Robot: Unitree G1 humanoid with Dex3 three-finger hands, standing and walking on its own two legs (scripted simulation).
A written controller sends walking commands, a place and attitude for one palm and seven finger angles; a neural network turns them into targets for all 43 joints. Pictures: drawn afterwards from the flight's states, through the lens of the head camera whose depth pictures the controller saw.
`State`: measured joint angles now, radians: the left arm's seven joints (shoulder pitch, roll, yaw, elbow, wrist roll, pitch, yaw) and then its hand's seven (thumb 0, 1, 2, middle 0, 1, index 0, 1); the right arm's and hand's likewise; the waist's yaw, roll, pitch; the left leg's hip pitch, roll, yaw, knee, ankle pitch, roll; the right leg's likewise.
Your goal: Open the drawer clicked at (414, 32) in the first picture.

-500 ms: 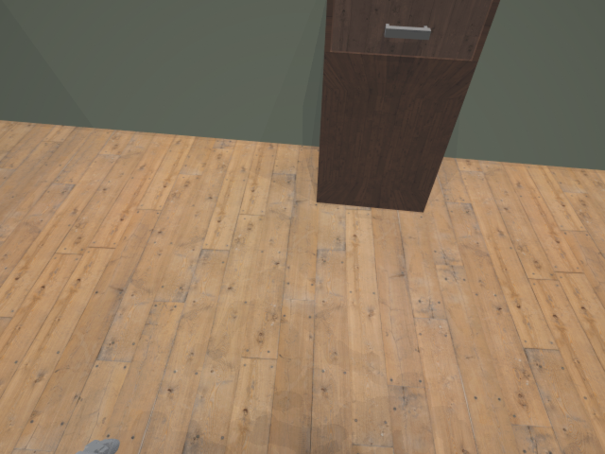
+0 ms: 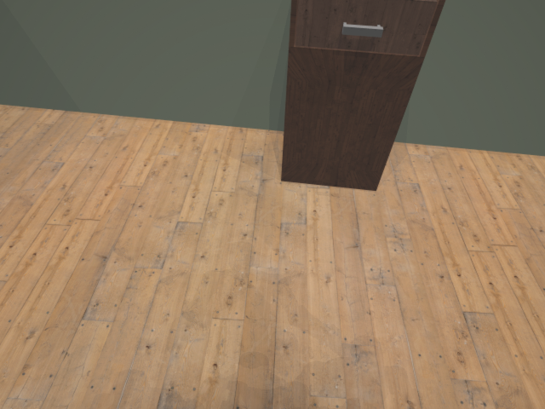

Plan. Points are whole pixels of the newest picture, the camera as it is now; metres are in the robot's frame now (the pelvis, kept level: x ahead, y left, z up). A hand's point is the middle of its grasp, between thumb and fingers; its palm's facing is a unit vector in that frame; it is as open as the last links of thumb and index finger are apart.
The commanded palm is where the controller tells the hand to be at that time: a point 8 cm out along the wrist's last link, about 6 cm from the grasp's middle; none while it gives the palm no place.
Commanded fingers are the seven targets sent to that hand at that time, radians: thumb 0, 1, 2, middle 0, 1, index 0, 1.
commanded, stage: stand and wait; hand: left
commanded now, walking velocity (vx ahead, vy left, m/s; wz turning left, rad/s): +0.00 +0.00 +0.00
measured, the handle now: (362, 28) +1.31 -0.24 +0.04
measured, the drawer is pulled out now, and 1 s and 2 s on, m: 0.00 0.00 0.00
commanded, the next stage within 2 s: look at it before walking up in 0.34 s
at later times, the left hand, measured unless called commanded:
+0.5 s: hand out of the picture +0.07 +0.25 -0.15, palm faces -0.03 -0.94 -0.34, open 7.4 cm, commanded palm none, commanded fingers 0.00 0.90 0.90 -0.20 -0.30 -0.20 -0.30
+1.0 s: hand out of the picture +0.07 +0.24 -0.15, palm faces -0.03 -0.94 -0.34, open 7.4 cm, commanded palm none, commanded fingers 0.00 0.90 0.90 -0.20 -0.30 -0.20 -0.30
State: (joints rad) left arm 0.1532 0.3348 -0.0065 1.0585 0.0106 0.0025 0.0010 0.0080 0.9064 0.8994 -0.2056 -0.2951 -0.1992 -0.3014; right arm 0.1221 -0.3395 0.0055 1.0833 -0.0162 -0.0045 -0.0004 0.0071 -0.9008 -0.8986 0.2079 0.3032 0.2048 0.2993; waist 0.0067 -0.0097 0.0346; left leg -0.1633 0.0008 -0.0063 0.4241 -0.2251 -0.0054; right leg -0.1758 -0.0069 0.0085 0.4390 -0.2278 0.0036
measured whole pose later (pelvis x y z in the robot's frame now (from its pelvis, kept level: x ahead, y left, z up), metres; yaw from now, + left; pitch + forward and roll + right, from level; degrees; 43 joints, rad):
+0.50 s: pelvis -0.01 +0.00 +0.00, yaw +0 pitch -2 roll +0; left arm 0.14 0.34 -0.01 1.08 0.01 0.00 0.00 0.01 0.91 0.90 -0.20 -0.29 -0.20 -0.30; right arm 0.12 -0.34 0.01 1.11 -0.01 -0.01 0.00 0.01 -0.90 -0.90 0.21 0.30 0.20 0.30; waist 0.00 -0.01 0.03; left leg -0.16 0.00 0.00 0.39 -0.20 -0.01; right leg -0.18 -0.01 0.01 0.41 -0.20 0.00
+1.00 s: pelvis +0.00 +0.00 +0.00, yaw -1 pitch -2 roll +0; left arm 0.14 0.34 -0.01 1.09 0.01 0.00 0.00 0.01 0.91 0.90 -0.20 -0.29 -0.20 -0.30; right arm 0.11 -0.34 0.01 1.11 -0.01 -0.01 0.00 0.01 -0.90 -0.90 0.21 0.30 0.20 0.30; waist 0.01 -0.01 0.03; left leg -0.13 0.01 0.00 0.37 -0.20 -0.01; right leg -0.15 0.00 0.02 0.38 -0.20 0.00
